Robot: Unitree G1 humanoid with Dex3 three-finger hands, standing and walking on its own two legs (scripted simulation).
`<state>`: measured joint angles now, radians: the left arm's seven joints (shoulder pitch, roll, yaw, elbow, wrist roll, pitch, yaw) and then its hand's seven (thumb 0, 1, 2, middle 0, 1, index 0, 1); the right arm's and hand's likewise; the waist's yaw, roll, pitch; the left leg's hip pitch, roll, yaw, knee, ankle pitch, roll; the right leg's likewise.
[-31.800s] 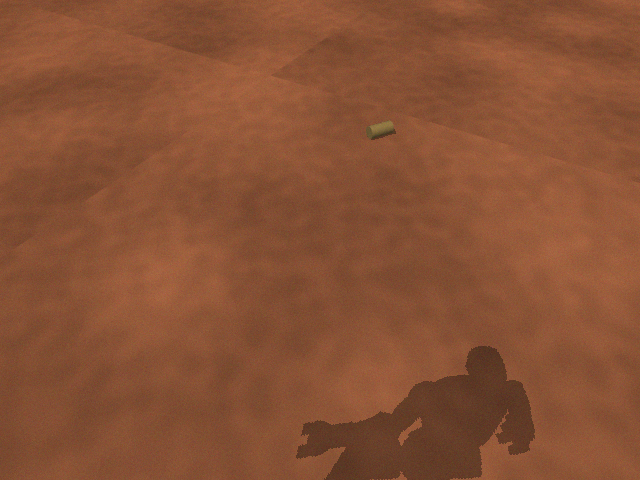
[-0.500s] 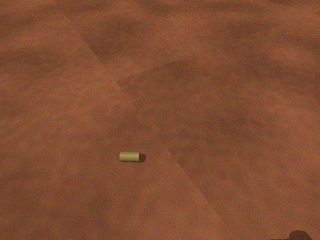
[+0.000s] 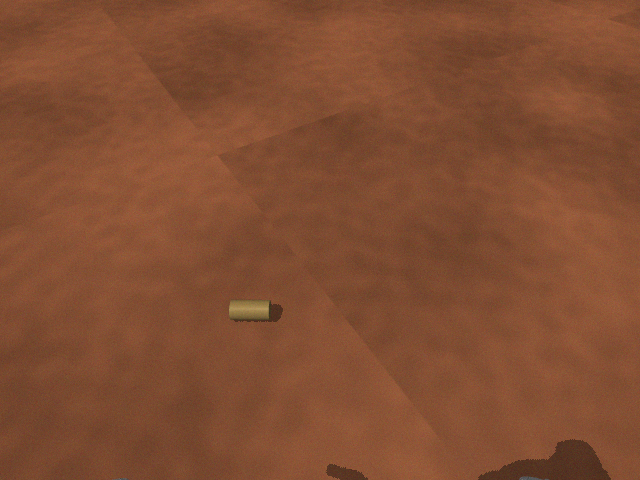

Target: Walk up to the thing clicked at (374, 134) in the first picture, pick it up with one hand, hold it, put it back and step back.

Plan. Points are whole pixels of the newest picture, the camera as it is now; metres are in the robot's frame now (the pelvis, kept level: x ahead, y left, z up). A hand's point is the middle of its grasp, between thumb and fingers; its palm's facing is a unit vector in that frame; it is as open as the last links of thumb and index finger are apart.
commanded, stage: stand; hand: left
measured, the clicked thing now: (250, 309) +0.79 +0.25 -0.74
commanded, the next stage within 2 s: walk up in 0.98 s
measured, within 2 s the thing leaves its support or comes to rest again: neither
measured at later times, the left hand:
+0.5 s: hand out of the picture +0.04 +0.24 -0.15, palm faces +0.00 -0.94 -0.34, open 7.4 cm
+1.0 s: hand out of the picture +0.03 +0.24 -0.15, palm faces +0.00 -0.94 -0.34, open 7.4 cm
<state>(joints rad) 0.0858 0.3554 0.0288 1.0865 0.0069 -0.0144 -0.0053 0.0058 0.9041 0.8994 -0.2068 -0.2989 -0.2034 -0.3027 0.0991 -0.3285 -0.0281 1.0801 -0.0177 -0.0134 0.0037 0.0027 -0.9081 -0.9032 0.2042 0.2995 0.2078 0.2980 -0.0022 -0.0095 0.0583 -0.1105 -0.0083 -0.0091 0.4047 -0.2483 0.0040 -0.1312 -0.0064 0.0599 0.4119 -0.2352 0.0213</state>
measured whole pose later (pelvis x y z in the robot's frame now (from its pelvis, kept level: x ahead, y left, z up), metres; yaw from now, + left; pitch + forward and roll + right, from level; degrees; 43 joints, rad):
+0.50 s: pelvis -0.02 -0.01 +0.01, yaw +1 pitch -3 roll +0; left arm 0.11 0.35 0.00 1.15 0.01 -0.01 -0.01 0.01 0.90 0.90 -0.21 -0.30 -0.20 -0.30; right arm 0.09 -0.35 -0.01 1.14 -0.01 -0.01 0.01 0.00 -0.91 -0.90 0.20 0.30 0.21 0.30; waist 0.00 0.00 0.06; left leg -0.10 0.00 -0.03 0.32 -0.17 -0.01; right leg -0.11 0.00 0.03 0.32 -0.16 0.01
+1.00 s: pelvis -0.02 -0.02 +0.00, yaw +2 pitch -2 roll +0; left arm 0.13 0.35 0.01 1.13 0.01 -0.01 -0.02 0.01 0.90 0.90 -0.21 -0.30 -0.20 -0.30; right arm 0.14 -0.36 0.00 1.14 -0.01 -0.01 0.02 0.00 -0.91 -0.90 0.20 0.30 0.21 0.30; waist 0.00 0.01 0.05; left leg -0.13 0.01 -0.05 0.35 -0.20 -0.01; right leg -0.14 0.01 0.02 0.35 -0.19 -0.01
